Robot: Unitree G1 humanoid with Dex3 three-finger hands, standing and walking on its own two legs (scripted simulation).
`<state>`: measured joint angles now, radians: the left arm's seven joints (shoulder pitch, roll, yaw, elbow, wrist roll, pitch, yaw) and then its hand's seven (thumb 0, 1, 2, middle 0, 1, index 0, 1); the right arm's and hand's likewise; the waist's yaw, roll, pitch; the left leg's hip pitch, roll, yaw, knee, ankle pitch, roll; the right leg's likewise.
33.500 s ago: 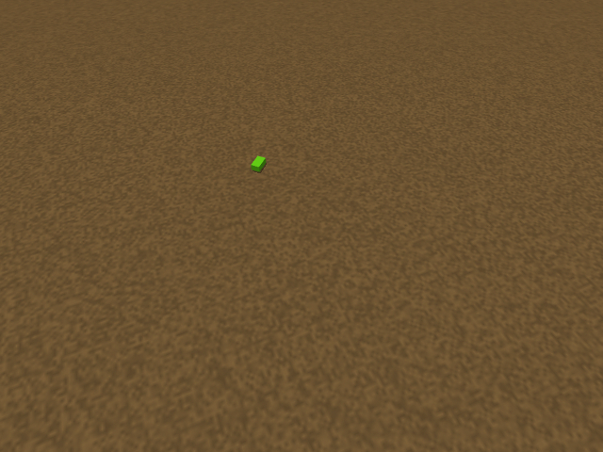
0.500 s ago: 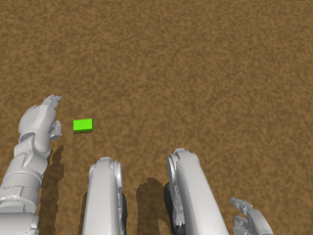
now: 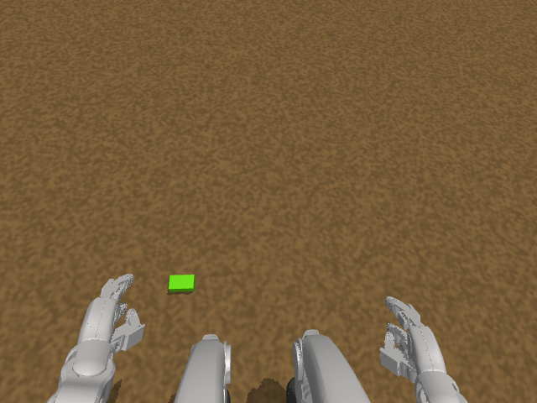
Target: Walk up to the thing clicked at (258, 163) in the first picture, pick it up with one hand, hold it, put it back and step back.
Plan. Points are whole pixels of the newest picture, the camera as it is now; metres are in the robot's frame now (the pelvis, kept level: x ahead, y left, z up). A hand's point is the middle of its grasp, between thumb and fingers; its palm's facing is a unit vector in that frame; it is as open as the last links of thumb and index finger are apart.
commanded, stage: home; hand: left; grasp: from above
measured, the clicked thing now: (182, 283) +0.48 +0.23 -0.60
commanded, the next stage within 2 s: none
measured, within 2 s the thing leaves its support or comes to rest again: neither
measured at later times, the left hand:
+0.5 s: hand (103, 346) +0.21 +0.19 +0.05, palm faces +0.09 -0.97 -0.20, open 7.4 cm
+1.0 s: hand (112, 343) +0.21 +0.18 +0.05, palm faces +0.08 -0.98 -0.20, open 7.4 cm
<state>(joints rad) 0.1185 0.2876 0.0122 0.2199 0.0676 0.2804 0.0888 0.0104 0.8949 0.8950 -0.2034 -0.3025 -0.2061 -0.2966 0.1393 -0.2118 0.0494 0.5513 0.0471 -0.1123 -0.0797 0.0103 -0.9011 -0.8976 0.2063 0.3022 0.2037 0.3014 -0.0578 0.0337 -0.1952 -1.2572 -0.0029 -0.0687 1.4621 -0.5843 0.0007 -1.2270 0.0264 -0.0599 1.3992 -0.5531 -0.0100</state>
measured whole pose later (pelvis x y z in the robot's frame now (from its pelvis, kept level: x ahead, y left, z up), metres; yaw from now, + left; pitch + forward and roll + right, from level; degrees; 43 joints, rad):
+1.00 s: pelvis +0.06 -0.01 +0.10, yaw +2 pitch +9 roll -2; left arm 0.50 0.22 0.03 -0.10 -0.06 0.43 0.02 0.01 0.90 0.90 -0.20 -0.30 -0.20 -0.30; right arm 0.30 -0.23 0.05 0.54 0.01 -0.24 -0.18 0.02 -0.90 -0.90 0.21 0.30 0.21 0.30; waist -0.04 0.05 -0.17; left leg -0.66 0.00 -0.07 0.99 -0.50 0.00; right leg -0.63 0.03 -0.05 0.93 -0.47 -0.02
